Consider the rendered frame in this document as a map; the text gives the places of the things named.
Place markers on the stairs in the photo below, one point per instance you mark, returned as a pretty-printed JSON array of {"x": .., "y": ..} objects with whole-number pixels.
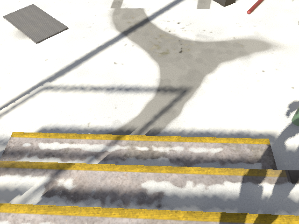
[{"x": 86, "y": 178}]

